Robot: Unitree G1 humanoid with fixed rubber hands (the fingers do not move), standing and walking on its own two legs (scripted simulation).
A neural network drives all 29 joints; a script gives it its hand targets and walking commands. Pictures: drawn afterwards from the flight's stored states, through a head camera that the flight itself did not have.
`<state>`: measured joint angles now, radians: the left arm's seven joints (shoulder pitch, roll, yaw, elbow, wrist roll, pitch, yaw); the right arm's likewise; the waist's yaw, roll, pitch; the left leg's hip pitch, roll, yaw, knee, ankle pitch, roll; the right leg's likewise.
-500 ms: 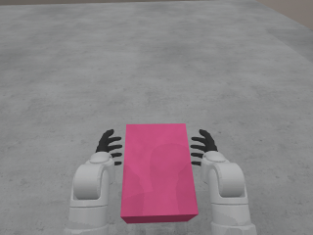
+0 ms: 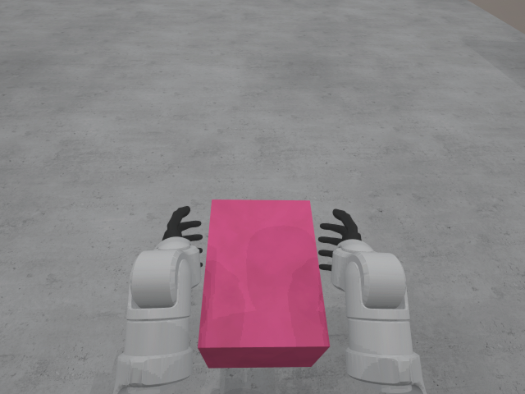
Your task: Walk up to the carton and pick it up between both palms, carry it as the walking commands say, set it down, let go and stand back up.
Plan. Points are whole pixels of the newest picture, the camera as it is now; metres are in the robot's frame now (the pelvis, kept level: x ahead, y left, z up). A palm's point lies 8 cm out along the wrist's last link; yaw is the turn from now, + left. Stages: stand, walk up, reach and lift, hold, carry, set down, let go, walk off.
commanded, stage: carry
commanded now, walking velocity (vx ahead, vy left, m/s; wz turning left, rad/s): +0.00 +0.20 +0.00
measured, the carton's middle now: (260, 281) +0.32 +0.00 -0.02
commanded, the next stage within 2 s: none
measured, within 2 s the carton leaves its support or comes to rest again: neither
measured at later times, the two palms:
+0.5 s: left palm (147, 254) +0.29 +0.15 +0.11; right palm (331, 267) +0.28 -0.09 +0.10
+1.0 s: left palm (49, 293) +0.24 +0.26 +0.11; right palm (254, 308) +0.22 +0.01 +0.09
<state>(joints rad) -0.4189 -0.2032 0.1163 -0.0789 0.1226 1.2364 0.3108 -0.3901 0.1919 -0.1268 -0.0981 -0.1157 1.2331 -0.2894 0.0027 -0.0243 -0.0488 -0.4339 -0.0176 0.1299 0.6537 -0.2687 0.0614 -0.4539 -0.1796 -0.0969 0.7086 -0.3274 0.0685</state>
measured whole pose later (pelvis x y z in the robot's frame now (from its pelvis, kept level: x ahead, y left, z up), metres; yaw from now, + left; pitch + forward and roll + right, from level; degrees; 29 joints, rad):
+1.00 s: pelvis -0.08 +0.15 +0.02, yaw -1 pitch +3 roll +2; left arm -0.45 -0.21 0.15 -0.04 0.13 1.22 0.29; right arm -0.40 0.19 -0.12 -0.10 -0.13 1.24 -0.31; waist -0.01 0.02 -0.04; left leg -0.54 0.04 0.08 0.93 -0.39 -0.04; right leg -0.34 -0.11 -0.13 0.56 -0.27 0.00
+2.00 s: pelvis -0.12 +0.25 +0.02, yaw -1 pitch +2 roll +0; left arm -0.42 -0.20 0.11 -0.01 0.12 1.24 0.34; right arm -0.38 0.19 -0.13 -0.04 -0.14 1.23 -0.27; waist 0.02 0.00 -0.11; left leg -0.39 0.06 0.13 0.59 -0.34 -0.02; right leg -0.27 -0.06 -0.10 0.47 -0.24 0.00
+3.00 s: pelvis +0.36 +0.42 +0.03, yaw -4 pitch +5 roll +0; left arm -0.45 -0.22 0.15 -0.13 0.13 1.23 0.33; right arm -0.43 0.21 -0.12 -0.10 -0.14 1.21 -0.28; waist 0.00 -0.03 0.04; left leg -0.27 0.02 0.29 0.37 -0.19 0.08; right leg -0.48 -0.10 -0.08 0.96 -0.43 0.03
